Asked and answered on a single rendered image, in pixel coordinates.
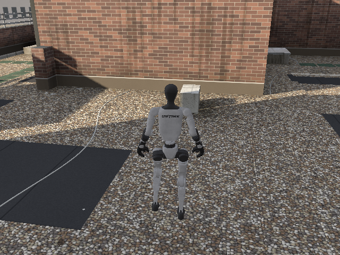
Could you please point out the robot head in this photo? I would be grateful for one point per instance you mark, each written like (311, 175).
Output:
(170, 93)

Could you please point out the right robot upper arm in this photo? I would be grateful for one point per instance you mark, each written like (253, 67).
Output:
(190, 121)

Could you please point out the robot right forearm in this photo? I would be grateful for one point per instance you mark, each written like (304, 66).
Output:
(197, 140)

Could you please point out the robot left forearm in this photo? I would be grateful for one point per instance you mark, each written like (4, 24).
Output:
(143, 140)

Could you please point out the robot left hand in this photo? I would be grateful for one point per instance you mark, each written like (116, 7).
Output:
(142, 149)

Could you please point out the left robot upper arm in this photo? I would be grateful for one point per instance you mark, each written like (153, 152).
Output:
(150, 121)

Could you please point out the robot torso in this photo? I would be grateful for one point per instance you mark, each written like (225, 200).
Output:
(170, 125)

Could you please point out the robot right hand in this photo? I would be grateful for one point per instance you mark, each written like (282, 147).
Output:
(196, 149)

